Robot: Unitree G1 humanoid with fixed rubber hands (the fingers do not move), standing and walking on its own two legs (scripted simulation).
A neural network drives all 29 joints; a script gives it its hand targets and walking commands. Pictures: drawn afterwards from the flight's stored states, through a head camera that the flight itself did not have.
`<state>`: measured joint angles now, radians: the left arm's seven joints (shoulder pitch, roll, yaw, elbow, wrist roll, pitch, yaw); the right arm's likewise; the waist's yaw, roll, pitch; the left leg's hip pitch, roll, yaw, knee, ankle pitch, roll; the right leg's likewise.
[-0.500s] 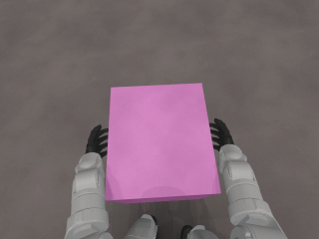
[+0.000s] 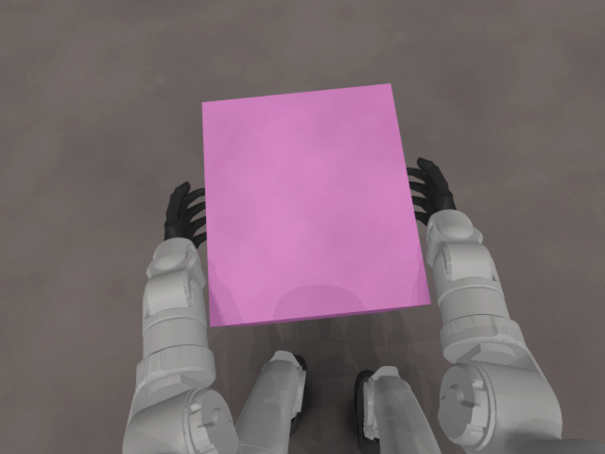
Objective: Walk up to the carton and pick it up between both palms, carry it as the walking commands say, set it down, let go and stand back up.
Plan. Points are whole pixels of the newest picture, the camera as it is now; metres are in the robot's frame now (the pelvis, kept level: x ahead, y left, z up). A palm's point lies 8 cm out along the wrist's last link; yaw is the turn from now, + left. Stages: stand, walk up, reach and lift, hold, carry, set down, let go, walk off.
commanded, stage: set down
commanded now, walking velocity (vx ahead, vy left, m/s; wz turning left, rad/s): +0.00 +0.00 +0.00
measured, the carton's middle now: (308, 224) +0.43 +0.08 -0.17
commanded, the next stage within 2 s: none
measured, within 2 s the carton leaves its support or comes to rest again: neither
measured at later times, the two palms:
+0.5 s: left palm (197, 242) +0.38 +0.25 -0.14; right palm (415, 219) +0.45 -0.09 -0.15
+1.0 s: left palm (210, 239) +0.41 +0.26 -0.23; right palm (396, 219) +0.48 -0.08 -0.24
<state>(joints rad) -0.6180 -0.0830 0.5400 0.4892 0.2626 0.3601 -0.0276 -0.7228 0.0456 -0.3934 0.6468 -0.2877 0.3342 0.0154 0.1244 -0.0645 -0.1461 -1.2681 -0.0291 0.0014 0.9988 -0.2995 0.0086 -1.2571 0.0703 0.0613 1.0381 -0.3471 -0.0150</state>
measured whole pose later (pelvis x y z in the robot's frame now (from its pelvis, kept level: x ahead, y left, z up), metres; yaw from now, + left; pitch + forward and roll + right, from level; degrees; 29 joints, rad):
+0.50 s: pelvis -0.01 -0.01 -0.07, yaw +0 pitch +42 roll +0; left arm -0.76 0.04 0.53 0.59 0.16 0.34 -0.04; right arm -0.86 0.00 -0.32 0.71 -0.20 0.32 -0.06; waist 0.14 -0.07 -0.21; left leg -1.65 -0.01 -0.02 1.31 -0.39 -0.01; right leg -1.64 0.10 0.02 1.34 -0.43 -0.03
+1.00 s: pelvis -0.04 +0.00 -0.15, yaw -1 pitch +47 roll -1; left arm -0.98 0.09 0.53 0.64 0.14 0.39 0.02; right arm -1.10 -0.09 -0.32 0.80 -0.18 0.35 -0.07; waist 0.14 -0.07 -0.15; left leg -1.97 -0.02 -0.01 1.59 -0.43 0.00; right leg -1.95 0.10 0.01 1.61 -0.47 -0.01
